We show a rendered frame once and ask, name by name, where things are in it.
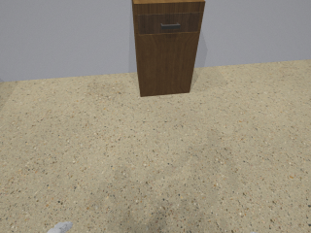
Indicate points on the handle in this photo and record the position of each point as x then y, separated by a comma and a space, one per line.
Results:
170, 26

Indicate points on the cabinet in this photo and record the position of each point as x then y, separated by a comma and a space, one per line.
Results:
165, 61

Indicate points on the drawer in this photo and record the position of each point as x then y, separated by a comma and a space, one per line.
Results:
151, 23

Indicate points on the left robot hand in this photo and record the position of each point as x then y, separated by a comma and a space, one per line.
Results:
61, 227

